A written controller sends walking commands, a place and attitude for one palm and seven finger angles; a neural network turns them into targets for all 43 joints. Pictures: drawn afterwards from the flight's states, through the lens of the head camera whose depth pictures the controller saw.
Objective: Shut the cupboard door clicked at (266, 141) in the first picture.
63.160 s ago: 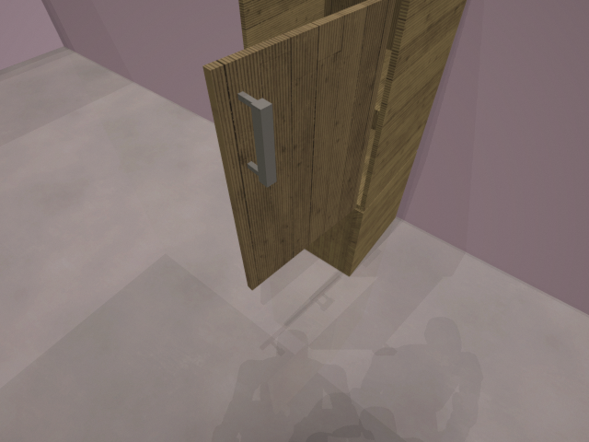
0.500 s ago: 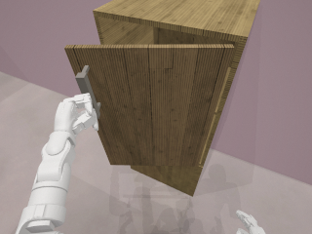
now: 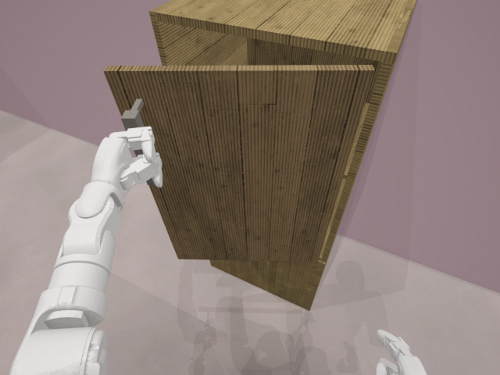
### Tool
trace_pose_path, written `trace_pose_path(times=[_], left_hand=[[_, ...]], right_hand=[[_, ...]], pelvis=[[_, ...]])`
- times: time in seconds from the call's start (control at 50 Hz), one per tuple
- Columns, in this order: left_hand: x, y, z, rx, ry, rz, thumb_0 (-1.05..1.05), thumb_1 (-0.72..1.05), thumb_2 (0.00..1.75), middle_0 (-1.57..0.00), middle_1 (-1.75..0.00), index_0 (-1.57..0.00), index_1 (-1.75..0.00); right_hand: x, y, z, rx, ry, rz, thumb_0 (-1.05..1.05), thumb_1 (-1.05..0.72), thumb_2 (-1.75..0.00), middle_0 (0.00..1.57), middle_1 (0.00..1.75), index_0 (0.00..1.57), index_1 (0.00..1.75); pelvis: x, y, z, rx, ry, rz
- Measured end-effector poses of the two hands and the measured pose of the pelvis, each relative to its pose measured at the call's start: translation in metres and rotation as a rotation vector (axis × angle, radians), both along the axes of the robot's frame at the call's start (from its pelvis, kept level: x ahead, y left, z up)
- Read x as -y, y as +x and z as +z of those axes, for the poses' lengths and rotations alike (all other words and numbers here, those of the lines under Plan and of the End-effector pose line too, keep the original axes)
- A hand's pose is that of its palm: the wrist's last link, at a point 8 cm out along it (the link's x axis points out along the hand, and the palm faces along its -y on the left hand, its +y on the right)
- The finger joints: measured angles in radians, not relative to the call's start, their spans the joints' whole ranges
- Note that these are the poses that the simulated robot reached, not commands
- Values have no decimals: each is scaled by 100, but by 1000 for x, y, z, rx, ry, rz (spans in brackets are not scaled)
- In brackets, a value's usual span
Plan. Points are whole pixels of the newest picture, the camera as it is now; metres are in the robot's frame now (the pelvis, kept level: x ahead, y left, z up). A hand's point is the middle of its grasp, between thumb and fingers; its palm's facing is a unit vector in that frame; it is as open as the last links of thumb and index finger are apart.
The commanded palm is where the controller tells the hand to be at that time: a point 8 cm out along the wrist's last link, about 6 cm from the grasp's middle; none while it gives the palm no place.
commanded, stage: push the door shut along its arc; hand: left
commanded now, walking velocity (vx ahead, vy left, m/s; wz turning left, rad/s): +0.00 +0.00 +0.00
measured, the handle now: (146, 143) +0.47 +0.20 +0.13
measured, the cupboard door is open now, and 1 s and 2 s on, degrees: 24 7 0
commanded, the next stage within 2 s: pull the fist back off the door in 1.58 s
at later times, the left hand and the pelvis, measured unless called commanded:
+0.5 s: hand (165, 145) +0.45 +0.16 +0.14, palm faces -0.16 -0.99 -0.04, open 3.1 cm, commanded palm +0.45 +0.20 +0.14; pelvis -0.01 +0.01 -0.01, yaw +1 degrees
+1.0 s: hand (194, 126) +0.51 +0.12 +0.14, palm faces -0.33 -0.94 -0.01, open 3.1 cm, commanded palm +0.52 +0.17 +0.14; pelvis +0.00 +0.03 -0.02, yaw +0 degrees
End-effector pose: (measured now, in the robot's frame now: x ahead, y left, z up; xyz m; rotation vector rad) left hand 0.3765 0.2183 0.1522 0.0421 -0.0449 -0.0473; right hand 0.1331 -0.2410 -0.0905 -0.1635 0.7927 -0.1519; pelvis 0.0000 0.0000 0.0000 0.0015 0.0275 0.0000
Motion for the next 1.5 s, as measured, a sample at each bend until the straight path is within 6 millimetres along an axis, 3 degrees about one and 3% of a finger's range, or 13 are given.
trace_pose_path(times=[0.28, 0.82, 0.9, 1.12, 1.32, 1.5], left_hand=[[-4, 32, -1, -28, 4, -65, 2, 90, 90, -135, -150, -131, -150], [10, 107, -8, -54, -21, -198, 2, 90, 90, -130, -150, -130, -150], [19, 117, -10, -65, -7, -235, 2, 91, 90, -130, -150, -130, -150], [70, 155, -7, -66, -61, -321, 2, 90, 90, -130, -150, -130, -150], [68, 169, -6, -83, -22, -320, -1, 83, 90, -129, -150, -130, -150], [72, 172, -4, -94, -13, -357, 0, 87, 93, -130, -150, -130, -150]], right_hand=[[12, -46, -16, -149, -39, -40, 1, -91, -89, 20, 29, 20, 30], [7, -129, -30, -360, -88, -126, 0, -91, -89, 21, 29, 20, 30], [7, -136, -30, -390, -96, -133, 0, -91, -89, 21, 29, 20, 30], [5, -150, -32, -426, -90, -191, 0, -91, -89, 21, 29, 20, 30], [4, -166, -36, -509, -53, -224, 0, -91, -89, 21, 30, 20, 30], [23, -164, -34, -544, -103, -207, 0, -91, -89, 21, 30, 21, 30]], pelvis=[[-7, -6, -5, -49, -8, 17], [-24, -9, -18, -173, -27, 9], [-25, -7, -20, -196, -31, 11], [-25, 1, -23, -247, -25, -15], [-16, 11, -24, -265, -19, -26], [-8, 9, -27, -282, -26, -2]])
